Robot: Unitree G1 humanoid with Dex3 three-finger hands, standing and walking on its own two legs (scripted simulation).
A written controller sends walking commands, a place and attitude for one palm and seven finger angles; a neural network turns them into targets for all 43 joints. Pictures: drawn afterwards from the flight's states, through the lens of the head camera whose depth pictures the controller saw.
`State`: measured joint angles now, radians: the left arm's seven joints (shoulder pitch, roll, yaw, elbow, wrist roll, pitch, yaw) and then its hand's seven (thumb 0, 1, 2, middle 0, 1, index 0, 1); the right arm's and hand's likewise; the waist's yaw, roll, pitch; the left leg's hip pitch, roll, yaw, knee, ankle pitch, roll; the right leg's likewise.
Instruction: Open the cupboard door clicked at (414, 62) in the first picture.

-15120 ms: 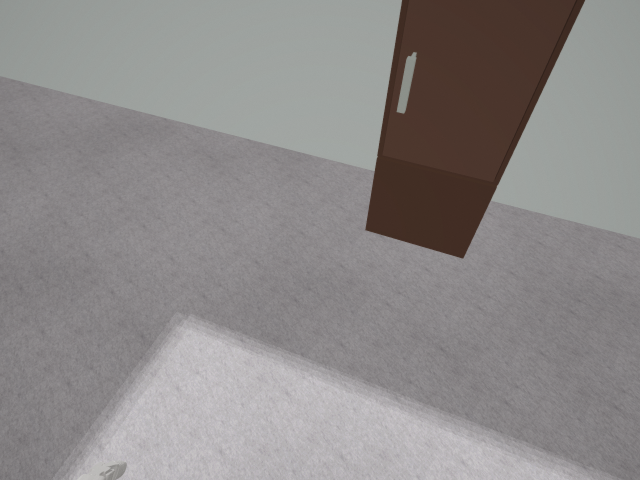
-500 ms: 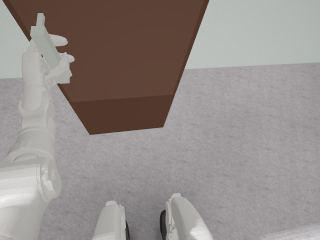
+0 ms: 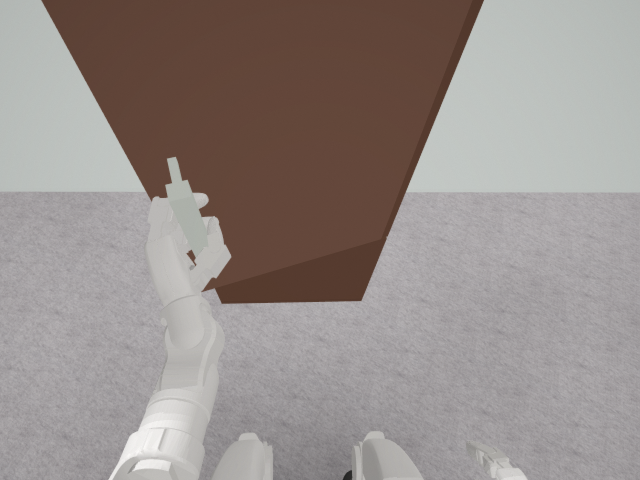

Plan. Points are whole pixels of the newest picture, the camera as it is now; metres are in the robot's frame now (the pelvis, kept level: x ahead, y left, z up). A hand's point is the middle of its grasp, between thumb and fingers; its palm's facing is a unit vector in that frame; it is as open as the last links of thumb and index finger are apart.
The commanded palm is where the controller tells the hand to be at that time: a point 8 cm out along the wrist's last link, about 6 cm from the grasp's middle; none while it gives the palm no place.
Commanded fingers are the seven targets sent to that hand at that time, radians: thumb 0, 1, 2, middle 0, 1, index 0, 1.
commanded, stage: pull the door open along its arc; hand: left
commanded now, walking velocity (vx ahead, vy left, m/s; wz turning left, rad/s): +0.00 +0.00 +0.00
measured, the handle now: (191, 216) +0.43 +0.17 +0.03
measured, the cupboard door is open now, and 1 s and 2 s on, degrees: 17 42 43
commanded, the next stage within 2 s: open thumb and fingers to let go in 0.50 s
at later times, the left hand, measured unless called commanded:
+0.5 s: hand (282, 332) +0.28 +0.05 +0.03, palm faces +0.36 -0.93 -0.01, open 6.2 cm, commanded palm +0.21 +0.07 +0.02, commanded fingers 0.00 0.90 0.90 -0.40 -1.35 -0.40 -1.35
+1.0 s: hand (286, 337) +0.28 +0.04 +0.03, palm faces +0.44 -0.90 -0.01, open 10.2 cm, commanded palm +0.23 +0.08 +0.02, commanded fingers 0.00 -0.50 0.30 -0.30 -1.20 -0.30 -1.20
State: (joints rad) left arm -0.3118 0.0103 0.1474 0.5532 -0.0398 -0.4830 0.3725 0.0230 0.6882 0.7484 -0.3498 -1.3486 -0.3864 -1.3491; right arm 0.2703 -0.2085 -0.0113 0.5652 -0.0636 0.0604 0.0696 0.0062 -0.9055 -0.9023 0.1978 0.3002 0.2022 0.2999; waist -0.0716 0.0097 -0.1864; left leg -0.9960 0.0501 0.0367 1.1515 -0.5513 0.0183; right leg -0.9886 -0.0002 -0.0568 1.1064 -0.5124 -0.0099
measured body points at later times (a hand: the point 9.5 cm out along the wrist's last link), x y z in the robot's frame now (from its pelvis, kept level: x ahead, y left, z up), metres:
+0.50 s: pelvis +0.00 -0.03 +0.00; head +0.07 -0.02 +0.45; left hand +0.26 +0.10 +0.03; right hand +0.18 -0.23 -0.10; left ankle -0.01 +0.10 -0.65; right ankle +0.00 -0.12 -0.65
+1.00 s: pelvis -0.02 -0.05 -0.01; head +0.05 -0.06 +0.44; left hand +0.25 +0.09 +0.03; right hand +0.16 -0.26 -0.12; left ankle -0.01 +0.10 -0.65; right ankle +0.00 -0.12 -0.65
